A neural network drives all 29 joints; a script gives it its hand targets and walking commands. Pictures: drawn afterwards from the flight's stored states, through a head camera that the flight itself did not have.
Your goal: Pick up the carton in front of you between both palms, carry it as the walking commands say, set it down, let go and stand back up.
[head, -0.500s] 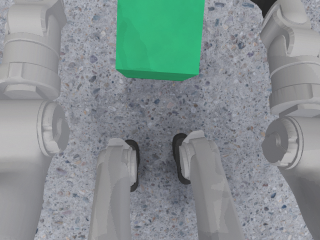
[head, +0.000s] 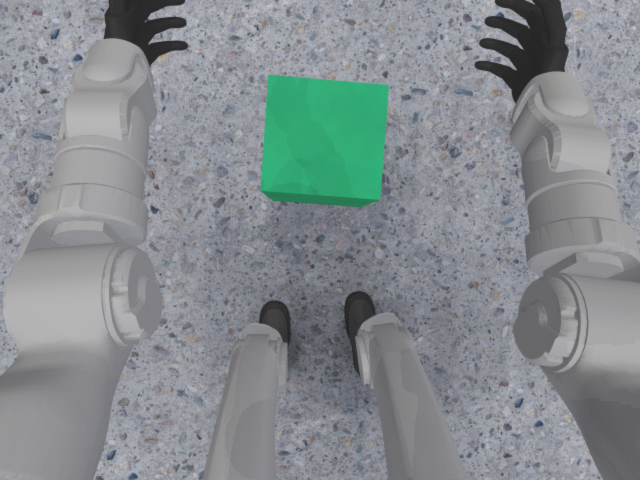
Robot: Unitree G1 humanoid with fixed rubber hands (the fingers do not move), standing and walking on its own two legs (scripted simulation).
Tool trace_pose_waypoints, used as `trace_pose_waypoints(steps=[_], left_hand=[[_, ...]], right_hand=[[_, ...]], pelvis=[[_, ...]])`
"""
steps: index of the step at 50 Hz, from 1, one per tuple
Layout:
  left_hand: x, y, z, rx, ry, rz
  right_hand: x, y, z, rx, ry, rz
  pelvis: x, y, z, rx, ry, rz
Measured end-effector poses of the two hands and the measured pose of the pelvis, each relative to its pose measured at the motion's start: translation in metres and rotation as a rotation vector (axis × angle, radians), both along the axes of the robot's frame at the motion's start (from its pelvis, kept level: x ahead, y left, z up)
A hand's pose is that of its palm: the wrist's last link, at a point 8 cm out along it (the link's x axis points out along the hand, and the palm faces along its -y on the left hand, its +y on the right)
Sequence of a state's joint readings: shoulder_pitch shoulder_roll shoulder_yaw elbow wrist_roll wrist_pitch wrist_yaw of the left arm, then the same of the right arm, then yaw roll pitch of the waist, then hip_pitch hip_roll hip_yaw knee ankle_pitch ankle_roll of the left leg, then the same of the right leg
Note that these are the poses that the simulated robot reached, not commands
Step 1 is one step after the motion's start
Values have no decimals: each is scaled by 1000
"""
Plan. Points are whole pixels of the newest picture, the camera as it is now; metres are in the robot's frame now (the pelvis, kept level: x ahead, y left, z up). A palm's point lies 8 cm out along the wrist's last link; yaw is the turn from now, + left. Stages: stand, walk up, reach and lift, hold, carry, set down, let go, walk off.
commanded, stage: let go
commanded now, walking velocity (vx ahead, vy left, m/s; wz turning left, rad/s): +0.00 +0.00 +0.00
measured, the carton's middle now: (321, 151) +0.53 -0.03 -0.51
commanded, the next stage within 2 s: stand in 1.36 s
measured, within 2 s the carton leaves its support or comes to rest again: neither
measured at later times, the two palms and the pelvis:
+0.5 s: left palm (55, 214) +0.40 +0.19 +0.00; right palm out of the picture +0.37 -0.25 +0.01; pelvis +0.06 -0.01 +0.10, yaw +0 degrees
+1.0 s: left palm out of the picture +0.25 +0.24 +0.07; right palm out of the picture +0.25 -0.23 +0.07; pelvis +0.09 +0.01 +0.14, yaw -1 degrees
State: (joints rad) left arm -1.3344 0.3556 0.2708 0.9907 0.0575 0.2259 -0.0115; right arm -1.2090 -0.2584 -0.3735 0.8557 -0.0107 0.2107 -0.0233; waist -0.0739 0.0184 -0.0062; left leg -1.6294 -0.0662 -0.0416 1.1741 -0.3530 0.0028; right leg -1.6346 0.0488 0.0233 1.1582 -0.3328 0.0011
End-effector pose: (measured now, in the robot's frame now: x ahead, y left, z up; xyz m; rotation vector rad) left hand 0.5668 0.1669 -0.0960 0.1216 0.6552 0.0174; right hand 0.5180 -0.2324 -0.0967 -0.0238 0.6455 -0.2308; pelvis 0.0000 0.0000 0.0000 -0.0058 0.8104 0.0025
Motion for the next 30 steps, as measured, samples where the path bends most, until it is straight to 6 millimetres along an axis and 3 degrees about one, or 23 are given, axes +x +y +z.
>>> trace_pose_waypoints(steps=[5,14,22,30], left_hand=[[-27,5,13,52,28,18],[-100,16,44,81,70,44],[-144,23,81,74,72,26],[-203,39,111,72,93,22]], right_hand=[[-19,1,13,-43,46,76],[-82,-13,50,-87,124,161],[-130,-18,89,-76,131,164],[-192,-11,122,-67,142,156]], pelvis=[[9,-1,26,6,-26,1],[34,-7,68,10,-142,1],[53,-9,92,9,-250,-6],[68,-5,113,6,-395,-10]])
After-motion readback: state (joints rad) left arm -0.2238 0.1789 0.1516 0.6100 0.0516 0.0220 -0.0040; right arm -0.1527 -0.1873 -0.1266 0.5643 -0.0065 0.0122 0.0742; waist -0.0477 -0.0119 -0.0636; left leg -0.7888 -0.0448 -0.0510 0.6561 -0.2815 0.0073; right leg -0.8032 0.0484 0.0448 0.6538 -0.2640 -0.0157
